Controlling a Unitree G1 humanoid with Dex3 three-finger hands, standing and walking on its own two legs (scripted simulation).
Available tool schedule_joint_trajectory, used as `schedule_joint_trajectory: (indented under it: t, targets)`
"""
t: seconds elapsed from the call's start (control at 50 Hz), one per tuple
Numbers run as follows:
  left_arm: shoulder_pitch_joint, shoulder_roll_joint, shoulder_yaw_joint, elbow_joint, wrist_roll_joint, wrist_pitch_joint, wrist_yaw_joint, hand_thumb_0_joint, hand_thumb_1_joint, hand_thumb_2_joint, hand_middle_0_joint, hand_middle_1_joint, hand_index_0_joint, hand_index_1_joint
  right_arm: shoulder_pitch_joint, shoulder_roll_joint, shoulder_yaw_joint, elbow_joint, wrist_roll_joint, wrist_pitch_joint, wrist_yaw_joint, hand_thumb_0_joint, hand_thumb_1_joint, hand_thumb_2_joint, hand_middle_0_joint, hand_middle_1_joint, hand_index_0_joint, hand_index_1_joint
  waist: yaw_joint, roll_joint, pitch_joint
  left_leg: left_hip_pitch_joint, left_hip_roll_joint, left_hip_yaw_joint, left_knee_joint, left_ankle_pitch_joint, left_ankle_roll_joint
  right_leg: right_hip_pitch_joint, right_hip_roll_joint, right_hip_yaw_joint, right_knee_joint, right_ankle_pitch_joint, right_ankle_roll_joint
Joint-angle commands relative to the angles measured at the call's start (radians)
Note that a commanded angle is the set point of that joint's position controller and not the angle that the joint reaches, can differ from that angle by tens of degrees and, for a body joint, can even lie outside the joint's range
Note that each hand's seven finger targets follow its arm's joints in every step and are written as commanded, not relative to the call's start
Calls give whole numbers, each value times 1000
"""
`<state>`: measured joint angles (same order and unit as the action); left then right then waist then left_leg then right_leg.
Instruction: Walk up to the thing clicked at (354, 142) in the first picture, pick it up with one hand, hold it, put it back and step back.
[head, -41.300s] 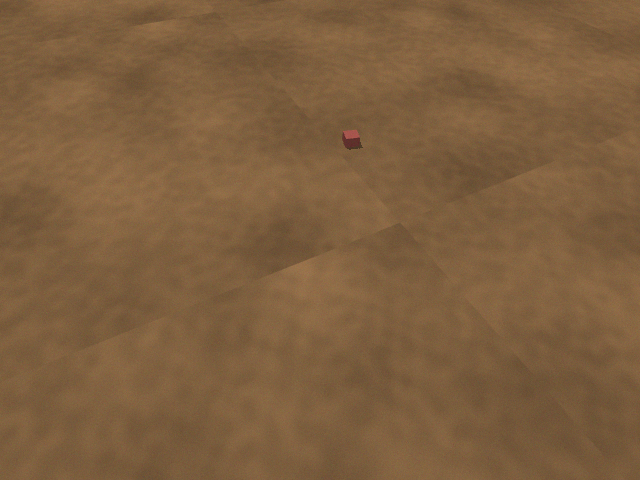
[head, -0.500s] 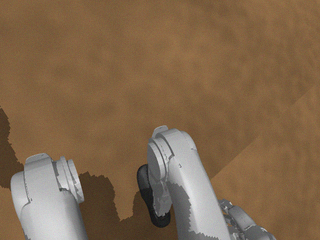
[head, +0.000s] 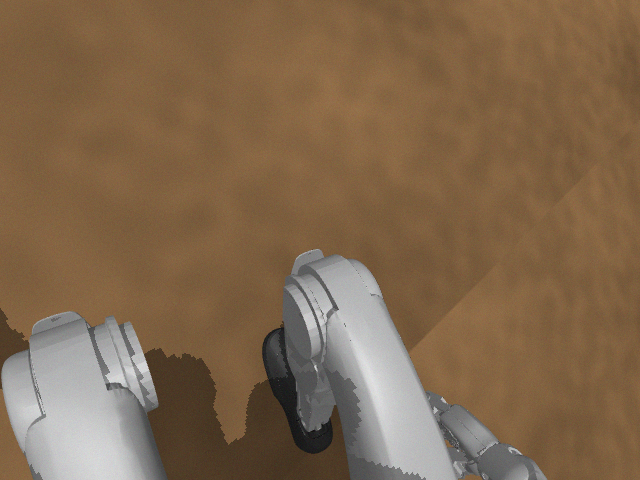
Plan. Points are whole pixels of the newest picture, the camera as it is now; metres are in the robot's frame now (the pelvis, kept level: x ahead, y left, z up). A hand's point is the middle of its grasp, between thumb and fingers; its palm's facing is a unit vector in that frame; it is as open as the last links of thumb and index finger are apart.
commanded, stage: rest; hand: left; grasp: from above
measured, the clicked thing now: out of the picture +0.42 +0.36 -0.27
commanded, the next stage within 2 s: open in 0.04 s
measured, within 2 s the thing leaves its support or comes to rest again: neither
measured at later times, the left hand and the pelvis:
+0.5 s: hand out of the picture +0.41 +0.36 -0.24, palm faces -0.46 -0.12 -0.88, open 10.4 cm; pelvis +0.00 +0.00 +0.00, yaw -1 degrees
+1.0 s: hand out of the picture +0.41 +0.36 -0.23, palm faces -0.47 -0.14 -0.87, open 13.1 cm; pelvis +0.00 +0.00 +0.00, yaw -1 degrees
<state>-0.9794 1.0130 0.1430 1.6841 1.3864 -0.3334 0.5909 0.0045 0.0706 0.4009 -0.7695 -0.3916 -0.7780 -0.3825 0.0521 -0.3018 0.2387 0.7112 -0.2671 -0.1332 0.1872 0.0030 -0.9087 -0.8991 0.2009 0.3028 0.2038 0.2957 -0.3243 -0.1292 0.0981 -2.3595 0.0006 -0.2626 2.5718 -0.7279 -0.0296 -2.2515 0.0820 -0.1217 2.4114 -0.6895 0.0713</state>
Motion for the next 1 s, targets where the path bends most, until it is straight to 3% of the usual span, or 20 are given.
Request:
schedule_joint_trajectory:
  t: [0.0,0.08,0.1,0.12,0.18,0.22,0.26,0.36,0.4,0.42,0.5,0.56,0.58,0.62,0.68,0.72,0.8,0.86,0.9,0.98]
  targets:
    - [-236,235,-3,-94,-35,3,35,0,655,620,-1030,-500,-1036,-495,166,-327,-93,6,6,-5,-8,0,-901,-901,200,300,200,300,-23,495,-596,487,21,126,-279,212,35,290,21,-140,-194,244,-92]
    - [-222,275,14,-72,-21,6,37,0,624,604,-1012,-487,-1014,-486,165,-336,-86,-8,2,-9,-4,0,-902,-902,200,300,200,300,-26,488,-611,502,25,121,-271,234,38,312,23,-137,-185,268,-90]
    - [-234,250,-6,-72,-21,6,36,0,630,611,-1016,-489,-1018,-489,164,-338,-85,-21,2,-11,-3,0,-901,-902,200,300,200,300,-35,478,-598,499,23,124,-265,235,38,303,19,-139,-187,270,-89]
    - [-222,250,5,-64,-30,2,41,0,629,622,-1014,-496,-1015,-496,159,-333,-82,-11,-1,-9,-5,0,-900,-901,200,300,200,300,-31,483,-610,506,25,118,-276,237,37,320,23,-140,-195,269,-87]
    - [-235,248,-18,-53,-22,-1,39,0,389,614,-787,-541,-797,-533,142,-331,-73,-23,-1,-18,-3,0,-896,-899,201,300,201,300,-34,499,-580,493,25,118,-276,195,35,295,22,-141,-187,237,-91]
    - [-247,239,-30,-67,-24,0,34,0,239,589,-714,-524,-719,-519,153,-339,-76,-21,2,-20,0,0,-895,-899,201,300,201,300,-41,493,-568,498,24,113,-281,194,34,276,21,-147,-186,232,-90]
    - [-242,281,-1,-74,-26,-1,40,0,152,624,-669,-528,-660,-539,149,-344,-76,-23,0,-22,-2,0,-896,-900,201,300,201,300,-33,491,-589,496,27,114,-279,192,36,302,24,-142,-195,234,-89]
    - [-245,250,-16,-91,-34,-6,41,0,22,632,-557,-573,-552,-579,161,-341,-68,-23,-1,-28,1,0,-896,-901,201,301,201,301,-41,496,-583,501,25,119,-271,215,34,313,21,-144,-195,254,-88]
    - [-231,288,6,-89,-31,-7,42,0,-33,645,-512,-600,-507,-606,153,-345,-69,-25,-7,-32,1,0,-896,-901,201,300,201,300,-38,511,-594,502,28,120,-266,207,36,322,24,-141,-195,251,-87]
    - [-247,276,-4,-105,-33,-7,39,0,-63,651,-494,-602,-486,-610,158,-348,-70,-31,-4,-34,2,0,-896,-901,201,300,201,300,-41,506,-587,505,26,117,-272,205,33,309,22,-146,-192,244,-88]
    - [-246,264,-9,-116,-34,-4,40,0,-121,658,-423,-653,-426,-650,163,-344,-67,-14,-8,-37,10,0,-895,-901,201,300,201,300,-42,528,-597,532,28,112,-269,227,27,313,20,-151,-183,264,-89]
    - [-228,297,16,-122,-35,1,40,0,-175,715,-387,-684,-382,-690,155,-350,-72,-25,-5,-42,12,0,-894,-900,201,300,201,300,-32,538,-604,534,30,118,-265,236,29,325,22,-145,-185,274,-88]
    - [-236,269,1,-130,-40,2,37,0,-186,741,-386,-689,-374,-701,169,-350,-72,-15,-6,-40,14,0,-895,-901,201,300,201,300,-36,540,-594,540,28,116,-273,249,25,315,20,-151,-185,280,-89]
    - [-216,287,23,-145,-48,4,41,0,-202,743,-359,-712,-352,-719,155,-347,-74,-13,-2,-37,14,0,-894,-900,201,300,201,300,-14,565,-622,551,29,112,-288,266,22,324,22,-151,-183,288,-91]
    - [-187,295,33,-129,-47,12,35,0,-271,791,-305,-739,-290,-754,155,-350,-76,-23,0,-32,16,0,-893,-900,201,300,201,300,-13,541,-632,536,29,117,-275,279,27,343,22,-144,-186,304,-90]
    - [-199,257,2,-134,-49,13,25,0,-292,803,-286,-756,-273,-769,160,-340,-73,-21,-8,-33,18,0,-892,-899,201,300,201,300,-30,544,-632,550,31,118,-264,295,29,350,25,-143,-190,324,-86]
    - [-194,304,36,-125,-57,14,10,0,-342,844,-248,-793,-231,-809,180,-355,-82,-18,2,-31,18,0,-893,-900,201,300,201,300,-31,520,-603,529,30,114,-268,271,30,337,20,-145,-190,298,-88]
    - [-192,297,38,-141,-64,4,6,0,-361,869,-235,-809,-214,-830,169,-352,-83,-23,2,-23,12,0,-892,-900,201,300,201,300,-26,511,-615,521,31,112,-273,253,32,350,22,-143,-203,283,-88]
    - [-202,268,15,-135,-63,-1,-4,0,-370,869,-193,-858,-188,-863,169,-348,-77,-34,1,-23,15,0,-890,-899,201,300,201,300,-40,504,-597,514,28,114,-273,248,33,347,20,-144,-201,281,-88]
    - [-195,313,36,-134,-57,-19,-5,0,-414,915,-169,-872,-152,-889,174,-355,-76,-28,6,-16,6,0,-889,-899,201,300,201,300,-33,493,-595,498,30,115,-264,234,37,353,21,-137,-212,267,-87]
